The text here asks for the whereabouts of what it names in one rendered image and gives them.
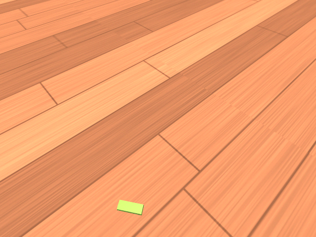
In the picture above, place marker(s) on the small box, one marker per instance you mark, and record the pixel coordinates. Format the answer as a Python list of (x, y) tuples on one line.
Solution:
[(130, 207)]

